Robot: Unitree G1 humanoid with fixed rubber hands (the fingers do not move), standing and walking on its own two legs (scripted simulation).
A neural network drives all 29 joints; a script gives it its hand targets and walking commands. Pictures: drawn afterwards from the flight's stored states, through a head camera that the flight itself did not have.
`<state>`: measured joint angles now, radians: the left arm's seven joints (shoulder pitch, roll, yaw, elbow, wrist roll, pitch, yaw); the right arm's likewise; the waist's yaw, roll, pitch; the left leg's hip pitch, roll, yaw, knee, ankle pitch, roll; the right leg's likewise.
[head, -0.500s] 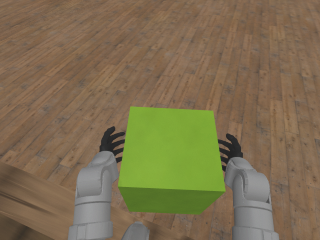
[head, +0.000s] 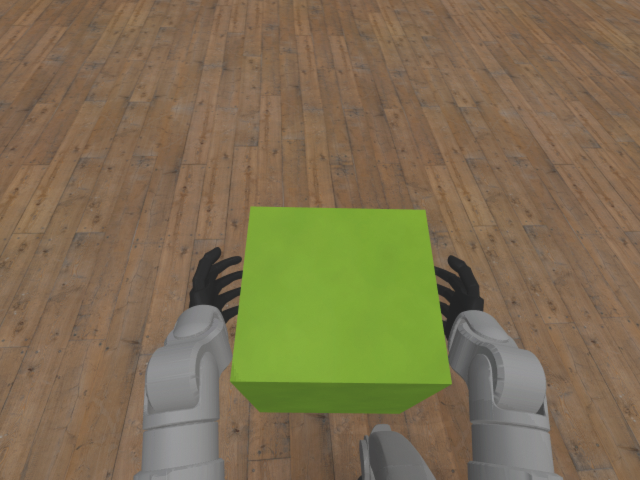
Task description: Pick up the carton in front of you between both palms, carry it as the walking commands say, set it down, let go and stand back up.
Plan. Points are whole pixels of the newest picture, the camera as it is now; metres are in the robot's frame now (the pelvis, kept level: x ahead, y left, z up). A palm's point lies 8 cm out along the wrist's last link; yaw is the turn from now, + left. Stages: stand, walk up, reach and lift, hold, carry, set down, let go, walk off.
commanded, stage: carry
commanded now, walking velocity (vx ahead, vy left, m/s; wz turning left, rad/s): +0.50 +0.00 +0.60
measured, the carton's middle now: (333, 322) +0.33 -0.02 -0.01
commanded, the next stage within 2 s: none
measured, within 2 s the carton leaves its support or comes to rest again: neither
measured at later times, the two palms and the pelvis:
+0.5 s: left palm (131, 206) +0.57 +0.31 -0.03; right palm (301, 180) +0.66 +0.02 -0.04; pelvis +0.31 +0.06 -0.09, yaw +13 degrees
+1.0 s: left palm (101, 79) +0.86 +0.42 +0.04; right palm (250, 67) +0.92 +0.12 +0.04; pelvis +0.59 +0.20 -0.06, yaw +13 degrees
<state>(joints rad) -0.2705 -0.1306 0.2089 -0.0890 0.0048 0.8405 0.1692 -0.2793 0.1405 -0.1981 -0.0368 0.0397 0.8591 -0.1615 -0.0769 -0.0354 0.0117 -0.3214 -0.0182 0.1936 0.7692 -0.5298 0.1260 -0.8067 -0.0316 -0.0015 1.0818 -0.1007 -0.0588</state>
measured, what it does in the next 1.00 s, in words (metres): goes down: right foot 0.11 m lower, then left foot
